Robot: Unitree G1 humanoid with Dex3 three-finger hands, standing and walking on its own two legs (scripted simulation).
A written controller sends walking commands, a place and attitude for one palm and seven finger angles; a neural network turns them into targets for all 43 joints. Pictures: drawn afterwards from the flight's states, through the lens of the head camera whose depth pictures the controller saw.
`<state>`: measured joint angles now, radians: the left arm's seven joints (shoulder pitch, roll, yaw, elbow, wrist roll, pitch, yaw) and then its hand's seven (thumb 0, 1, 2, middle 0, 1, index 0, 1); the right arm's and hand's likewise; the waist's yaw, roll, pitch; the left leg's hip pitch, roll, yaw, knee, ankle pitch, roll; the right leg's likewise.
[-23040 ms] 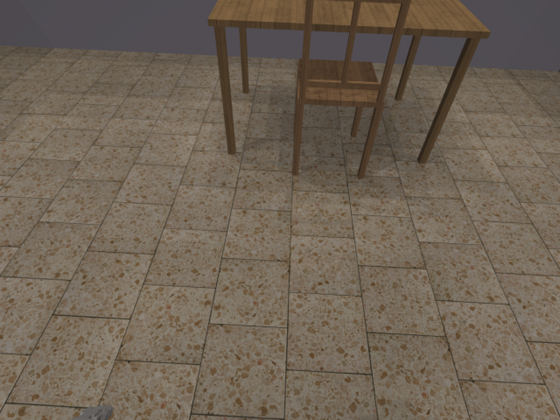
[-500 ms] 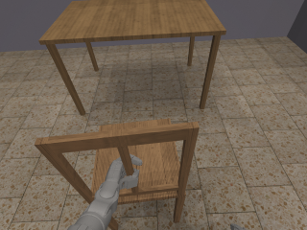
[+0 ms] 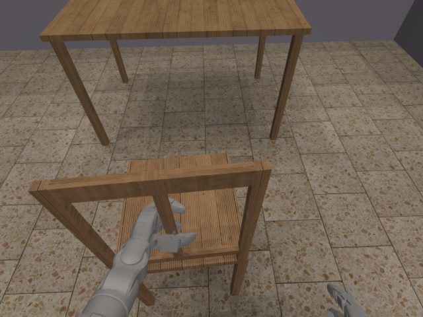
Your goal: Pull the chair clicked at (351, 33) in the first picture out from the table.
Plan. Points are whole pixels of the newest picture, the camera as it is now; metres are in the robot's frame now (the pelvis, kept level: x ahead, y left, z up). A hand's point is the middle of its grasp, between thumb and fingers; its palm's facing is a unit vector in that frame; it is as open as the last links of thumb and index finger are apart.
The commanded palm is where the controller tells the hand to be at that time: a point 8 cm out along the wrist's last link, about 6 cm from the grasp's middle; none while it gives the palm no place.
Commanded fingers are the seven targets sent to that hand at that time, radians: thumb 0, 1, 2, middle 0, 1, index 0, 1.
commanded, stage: open the thumb and straighten the fingers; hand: left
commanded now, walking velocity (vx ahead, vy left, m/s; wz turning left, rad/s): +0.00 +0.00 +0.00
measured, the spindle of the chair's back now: (170, 228) +0.32 +0.09 -0.06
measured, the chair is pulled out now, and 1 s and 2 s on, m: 0.78 0.78 0.78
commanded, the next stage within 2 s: draw the fingers out of the gap in 0.48 s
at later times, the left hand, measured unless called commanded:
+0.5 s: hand (163, 231) +0.30 +0.10 -0.04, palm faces -0.14 -0.98 -0.13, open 17.1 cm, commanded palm +0.28 +0.15 -0.02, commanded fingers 0.00 -0.55 0.20 0.00 0.00 0.00 0.00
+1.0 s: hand (160, 270) +0.22 +0.10 -0.04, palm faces -0.14 -0.98 -0.12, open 17.5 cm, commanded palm +0.21 +0.15 -0.02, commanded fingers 0.00 -0.55 0.20 0.00 0.00 0.00 0.00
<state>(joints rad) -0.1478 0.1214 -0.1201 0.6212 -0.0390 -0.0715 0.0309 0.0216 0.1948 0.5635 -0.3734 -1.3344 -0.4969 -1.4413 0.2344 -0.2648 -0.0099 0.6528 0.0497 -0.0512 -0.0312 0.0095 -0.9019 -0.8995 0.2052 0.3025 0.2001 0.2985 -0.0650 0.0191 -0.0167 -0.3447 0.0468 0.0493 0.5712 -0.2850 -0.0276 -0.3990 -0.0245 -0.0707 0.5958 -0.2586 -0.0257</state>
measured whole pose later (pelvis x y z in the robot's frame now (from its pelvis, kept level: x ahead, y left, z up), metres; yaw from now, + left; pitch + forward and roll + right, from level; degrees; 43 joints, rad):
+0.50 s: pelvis +0.02 +0.01 -0.01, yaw +1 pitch +7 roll +1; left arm -0.03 0.13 -0.11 0.38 -0.05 0.09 0.00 -0.01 -0.53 0.21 -0.06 -0.17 -0.06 -0.17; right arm 0.26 -0.24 0.01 0.59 0.04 -0.10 -0.04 0.01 -0.90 -0.90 0.21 0.30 0.20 0.30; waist -0.05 0.04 -0.07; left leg -0.44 0.03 0.04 0.69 -0.37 -0.01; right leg -0.49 -0.05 -0.07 0.72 -0.34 -0.01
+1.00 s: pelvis +0.02 +0.01 -0.02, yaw +2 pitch +7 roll +0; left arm 0.34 0.14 -0.21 -0.01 -0.01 0.16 0.02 -0.01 -0.54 0.21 0.00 0.00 -0.01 0.00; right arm 0.25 -0.24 0.03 0.50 0.02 -0.13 -0.06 0.01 -0.90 -0.90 0.21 0.30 0.20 0.30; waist -0.03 0.04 -0.09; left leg -0.49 0.02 0.02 0.79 -0.42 -0.01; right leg -0.52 -0.06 -0.09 0.80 -0.40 -0.01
